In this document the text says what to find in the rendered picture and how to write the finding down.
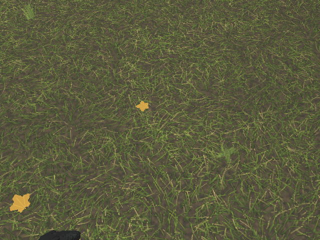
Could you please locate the left robot hand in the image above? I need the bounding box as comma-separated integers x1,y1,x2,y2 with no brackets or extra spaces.
38,230,81,240

